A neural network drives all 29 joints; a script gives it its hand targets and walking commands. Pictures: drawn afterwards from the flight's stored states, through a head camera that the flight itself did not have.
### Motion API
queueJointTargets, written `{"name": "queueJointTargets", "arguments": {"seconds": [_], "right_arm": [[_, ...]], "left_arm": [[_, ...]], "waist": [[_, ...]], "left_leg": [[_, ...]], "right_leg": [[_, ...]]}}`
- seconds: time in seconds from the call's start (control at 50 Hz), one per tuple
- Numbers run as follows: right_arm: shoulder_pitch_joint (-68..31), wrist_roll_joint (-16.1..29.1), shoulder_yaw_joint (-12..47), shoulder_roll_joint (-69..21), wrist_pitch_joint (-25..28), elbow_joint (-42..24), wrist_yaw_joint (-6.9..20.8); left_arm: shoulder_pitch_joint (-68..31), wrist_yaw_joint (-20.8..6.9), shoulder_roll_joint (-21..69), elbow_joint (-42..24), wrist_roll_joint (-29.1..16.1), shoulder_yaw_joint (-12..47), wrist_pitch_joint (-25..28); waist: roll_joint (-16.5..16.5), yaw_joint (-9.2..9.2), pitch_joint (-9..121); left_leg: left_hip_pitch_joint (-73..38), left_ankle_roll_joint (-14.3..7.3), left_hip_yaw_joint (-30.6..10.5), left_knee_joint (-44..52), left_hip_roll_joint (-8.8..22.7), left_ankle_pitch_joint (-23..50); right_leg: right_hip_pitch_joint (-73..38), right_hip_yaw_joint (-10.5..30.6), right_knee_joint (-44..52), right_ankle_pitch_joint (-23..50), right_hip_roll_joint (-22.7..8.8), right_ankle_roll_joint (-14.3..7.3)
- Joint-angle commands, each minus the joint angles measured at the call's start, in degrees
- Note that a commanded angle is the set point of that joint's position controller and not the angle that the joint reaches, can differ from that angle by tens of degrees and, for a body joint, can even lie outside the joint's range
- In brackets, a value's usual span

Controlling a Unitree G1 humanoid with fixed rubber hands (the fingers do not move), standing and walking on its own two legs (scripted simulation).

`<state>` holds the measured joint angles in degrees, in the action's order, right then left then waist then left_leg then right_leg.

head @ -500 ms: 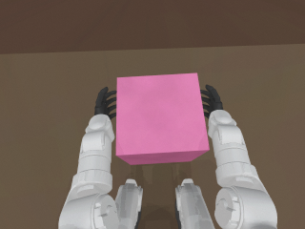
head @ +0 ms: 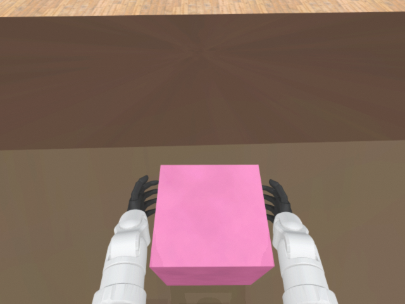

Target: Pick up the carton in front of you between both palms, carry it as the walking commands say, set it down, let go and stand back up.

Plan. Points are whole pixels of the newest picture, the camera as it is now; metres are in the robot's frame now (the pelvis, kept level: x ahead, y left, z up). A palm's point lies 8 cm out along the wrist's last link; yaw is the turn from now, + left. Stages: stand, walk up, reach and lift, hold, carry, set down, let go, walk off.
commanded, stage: reach and lift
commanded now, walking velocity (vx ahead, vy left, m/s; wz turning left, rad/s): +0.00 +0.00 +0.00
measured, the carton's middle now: (209, 229) +0.32 +0.00 -0.09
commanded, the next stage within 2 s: hold in 1.24 s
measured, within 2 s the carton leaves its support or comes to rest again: neither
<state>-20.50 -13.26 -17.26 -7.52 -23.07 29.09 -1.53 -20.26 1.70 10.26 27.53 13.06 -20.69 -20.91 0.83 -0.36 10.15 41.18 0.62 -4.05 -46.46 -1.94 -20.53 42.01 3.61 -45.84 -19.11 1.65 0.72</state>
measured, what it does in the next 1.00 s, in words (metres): stands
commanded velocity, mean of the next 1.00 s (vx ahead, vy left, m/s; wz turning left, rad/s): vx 0.00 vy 0.00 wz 0.00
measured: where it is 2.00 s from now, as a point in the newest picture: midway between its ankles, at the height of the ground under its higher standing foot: outside the picture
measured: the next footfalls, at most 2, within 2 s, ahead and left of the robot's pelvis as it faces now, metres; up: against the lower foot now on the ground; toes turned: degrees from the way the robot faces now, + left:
none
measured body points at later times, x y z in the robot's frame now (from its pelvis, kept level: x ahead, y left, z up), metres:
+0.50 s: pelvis -0.01 +0.00 +0.04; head -0.04 +0.00 +0.49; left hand +0.31 +0.15 +0.07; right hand +0.30 -0.15 +0.06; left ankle +0.02 +0.12 -0.70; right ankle +0.03 -0.13 -0.70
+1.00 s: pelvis +0.01 +0.00 +0.04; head -0.03 -0.01 +0.49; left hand +0.32 +0.15 +0.08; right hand +0.31 -0.15 +0.07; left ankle +0.02 +0.12 -0.70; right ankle +0.03 -0.13 -0.70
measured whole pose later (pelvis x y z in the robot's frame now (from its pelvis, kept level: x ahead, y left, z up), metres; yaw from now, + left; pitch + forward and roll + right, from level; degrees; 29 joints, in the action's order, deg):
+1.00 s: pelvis +0.01 +0.00 +0.04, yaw +0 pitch -5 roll +0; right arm -17.3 -17.5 -15.0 -9.3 -38.2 19.4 -0.1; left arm -18.8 -1.1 9.7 20.5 17.9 -17.1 -35.5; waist 0.8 0.4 -0.1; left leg 5.6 0.5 -4.8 -22.6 -1.0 -12.0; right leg 6.2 3.5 -21.9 -10.8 1.0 0.4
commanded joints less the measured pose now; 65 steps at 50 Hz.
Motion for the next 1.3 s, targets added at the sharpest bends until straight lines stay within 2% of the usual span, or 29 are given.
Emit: {"name": "queueJointTargets", "arguments": {"seconds": [0.0,0.12,0.14,0.16,0.18,0.2,0.22,0.24,0.26,0.3,0.42,0.44,0.52,0.58,0.6,0.62,0.7,0.78,0.8,0.84,0.86,0.88,0.96,1.08,1.1,1.22,1.24,1.26,1.28], "right_arm": [[-28.8,10.4,34.8,-57.3,0.6,-1.7,14.5],[-24.5,11.9,36.8,-57.5,-4.2,-6.5,14.8],[-22.6,11.4,36.3,-56.8,-5.2,-6.5,14.9],[-23.8,11.6,36.3,-55.9,-5.9,-8.2,14.8],[-22.3,11.1,35.8,-55.7,-6.8,-8.1,14.8],[-21.1,10.4,34.5,-54.7,-7.6,-7.9,15.0],[-21.0,9.3,32.4,-55.3,-8.3,-6.6,15.1],[-22.6,9.4,31.9,-54.7,-8.7,-6.9,15.3],[-23.3,8.9,30.7,-54.2,-9.2,-6.1,15.4],[-26.6,8.9,30.0,-55.0,-9.6,-6.5,15.8],[-32.2,7.7,27.9,-53.9,-9.1,-5.6,16.7],[-34.6,7.9,28.6,-54.1,-8.9,-5.9,16.7],[-33.2,8.1,29.5,-55.9,-9.1,-5.9,16.3],[-32.8,8.8,30.2,-56.2,-9.6,-6.3,16.4],[-33.0,8.0,29.3,-55.9,-9.7,-6.7,16.1],[-33.2,8.2,29.1,-55.4,-10.1,-5.3,16.2],[-30.4,8.3,29.7,-55.1,-10.7,-8.3,15.9],[-30.5,8.9,30.1,-54.8,-11.1,-8.8,15.7],[-30.0,8.6,30.6,-55.5,-11.1,-9.1,15.6],[-29.5,9.1,30.6,-55.1,-11.4,-9.7,15.6],[-28.6,9.1,30.6,-54.8,-11.7,-9.6,15.6],[-28.0,9.6,31.1,-54.6,-12.0,-11.5,15.3],[-25.8,9.7,31.4,-54.0,-12.6,-11.9,15.3],[-24.5,10.5,33.0,-54.6,-13.4,-15.5,15.0],[-24.4,10.4,32.7,-54.4,-13.7,-14.6,15.0],[-23.3,11.5,33.9,-54.0,-14.4,-16.6,15.0],[-24.0,11.7,34.6,-53.4,-14.6,-17.6,15.0],[-22.8,12.3,35.7,-54.1,-15.3,-19.1,15.0],[-22.9,12.8,35.9,-53.9,-15.7,-19.8,15.1]], "left_arm": [[-22.6,-14.2,58.2,5.1,-8.8,35.6,-2.8],[-18.3,-14.7,58.5,1.3,-9.3,37.8,-7.4],[-17.9,-14.8,58.5,0.6,-9.9,38.2,-8.2],[-18.2,-15.0,58.3,0.2,-9.8,38.1,-8.8],[-16.2,-15.0,57.6,0.5,-8.9,36.5,-9.7],[-16.7,-15.1,57.6,-0.9,-9.1,36.6,-10.5],[-17.5,-15.3,56.1,-0.6,-8.4,35.6,-11.2],[-17.8,-15.6,55.8,0.2,-7.6,33.8,-11.9],[-19.1,-15.8,55.2,0.4,-8.0,33.4,-12.2],[-20.9,-16.0,54.2,1.2,-6.6,31.3,-12.8],[-24.8,-16.4,56.0,3.9,-5.5,27.7,-12.3],[-26.1,-16.5,56.2,4.4,-5.7,28.1,-11.9],[-27.9,-16.8,55.8,2.6,-6.2,29.8,-11.9],[-26.9,-16.6,55.7,0.6,-6.7,31.0,-12.2],[-28.4,-16.8,55.4,0.7,-6.1,30.3,-12.4],[-27.2,-16.8,55.6,1.5,-5.8,30.2,-12.7],[-24.7,-16.8,54.6,-0.4,-5.8,30.3,-13.1],[-24.5,-16.7,54.4,-0.5,-6.2,30.5,-13.5],[-25.3,-16.8,54.2,-1.0,-6.2,30.8,-13.5],[-23.7,-16.7,53.9,-2.2,-6.6,31.6,-13.7],[-23.1,-16.6,53.9,-2.4,-6.4,31.0,-14.0],[-22.2,-16.7,54.1,-2.4,-7.0,31.3,-14.2],[-20.7,-16.6,53.6,-3.7,-7.5,31.4,-14.8],[-19.0,-16.3,53.3,-6.5,-8.1,33.4,-15.9],[-19.2,-16.3,52.7,-6.4,-7.9,32.6,-15.9],[-19.0,-16.1,53.4,-9.2,-9.9,35.4,-17.0],[-17.4,-16.0,54.1,-8.4,-9.3,34.9,-17.5],[-16.2,-15.8,53.8,-11.0,-10.3,36.1,-17.8],[-16.9,-15.8,53.4,-11.7,-10.7,36.2,-18.4]], "waist": [[-0.9,0.11,23.0],[0.2,0.29,15.8],[-1.0,0.90,13.4],[0.4,1.16,12.1],[-1.1,0.26,9.3],[0.8,1.23,7.1],[-0.3,1.75,4.7],[1.1,0.54,3.6],[-1.1,1.50,1.4],[0.8,0.25,0.2],[0.6,0.39,0.5],[-1.0,-0.34,1.2],[-1.0,0.95,4.1],[-1.5,0.17,4.7],[-0.1,1.54,4.5],[-0.6,-0.17,3.5],[0.0,1.25,3.1],[-0.1,0.04,3.4],[-1.4,1.09,2.9],[-0.8,0.93,3.4],[-0.3,-0.11,3.3],[-0.6,1.21,4.3],[-0.5,0.43,3.8],[-0.7,0.96,2.6],[-1.6,0.09,3.1],[-0.2,1.24,4.3],[0.3,0.01,3.0],[-1.5,0.69,3.3],[-0.6,0.23,4.2]], "left_leg": [[-17.3,-0.4,-1.8,9.4,-3.8,21.1],[-27.8,-0.3,-2.2,17.5,-3.2,23.4],[-28.2,-0.3,-2.4,18.7,-3.1,22.5],[-29.7,-0.3,-2.2,19.7,-2.9,22.4],[-30.4,-0.3,-2.1,21.1,-2.9,21.8],[-29.9,0.0,-2.3,22.1,-2.8,20.2],[-31.2,-0.1,-2.2,23.1,-2.8,19.0],[-30.5,-0.1,-1.8,23.6,-2.9,15.3],[-30.3,-0.3,-1.6,24.5,-2.8,13.3],[-30.5,-0.4,-1.1,24.9,-2.7,10.0],[-30.6,-1.1,-1.4,25.4,-2.0,6.5],[-30.9,-1.2,-1.1,25.0,-2.2,6.5],[-33.2,-1.0,-0.7,24.8,-2.5,9.8],[-33.6,-0.9,-0.8,25.0,-2.5,11.9],[-33.2,-1.0,-0.7,25.1,-2.5,10.1],[-33.0,-1.0,-0.5,25.5,-2.5,9.3],[-34.0,-0.9,-0.8,26.0,-2.6,12.2],[-34.4,-0.7,-0.3,26.1,-2.8,12.9],[-34.0,-0.8,0.0,26.2,-3.1,12.6],[-35.6,-0.8,-0.7,26.3,-3.2,15.3],[-34.9,-0.6,-0.7,26.8,-3.0,16.4],[-35.8,-0.6,-0.8,26.4,-3.1,18.0],[-36.9,-0.3,-1.0,27.1,-3.0,19.1],[-37.2,-0.4,-0.9,27.6,-3.4,20.0],[-37.5,-0.6,-1.2,27.9,-3.2,20.4],[-39.6,-0.1,-1.1,27.8,-3.3,22.3],[-38.3,0.1,-0.9,28.1,-3.7,22.1],[-39.6,0.0,-1.4,28.2,-3.5,22.3],[-40.7,-0.1,-1.4,28.5,-3.3,23.3]], "right_leg": [[-22.5,1.4,8.4,20.3,4.2,-1.2],[-30.7,1.7,16.8,21.4,3.5,-1.2],[-32.0,1.3,18.1,20.9,3.5,-1.4],[-32.9,1.7,19.1,21.5,3.3,-1.4],[-32.6,1.3,20.3,20.1,3.6,-1.2],[-33.7,1.7,21.3,18.4,3.3,-1.8],[-32.1,1.5,22.5,17.1,3.5,-1.7],[-33.4,1.7,23.1,14.2,2.9,-1.9],[-33.4,1.1,23.8,12.2,3.2,-1.7],[-33.6,1.1,24.0,9.4,2.8,-1.9],[-34.1,0.7,23.6,5.9,2.8,-2.0],[-34.3,0.7,23.5,5.7,2.8,-1.7],[-35.4,0.5,23.9,8.7,3.1,-1.6],[-37.2,0.5,23.7,11.0,3.2,-1.3],[-37.3,0.8,24.1,9.9,2.8,-1.4],[-37.2,0.5,24.6,8.5,2.8,-1.3],[-38.0,0.7,25.1,12.0,2.7,-1.2],[-39.9,0.4,25.7,12.1,2.7,-0.9],[-40.4,0.7,26.0,12.9,2.5,-0.7],[-39.6,0.6,26.0,14.7,2.8,-0.6],[-40.5,0.4,25.9,16.3,2.7,-0.7],[-41.4,0.6,25.9,17.8,2.8,-0.5],[-41.5,0.4,26.7,18.3,2.9,-0.8],[-42.4,0.9,26.9,20.0,3.2,-0.4],[-42.5,0.9,26.9,20.2,3.1,-0.3],[-42.5,0.7,27.2,21.0,3.5,-0.6],[-43.7,1.0,27.4,21.0,3.2,-0.5],[-42.9,1.0,27.7,20.4,3.5,-0.4],[-42.7,0.9,27.9,21.1,3.4,-0.6]]}}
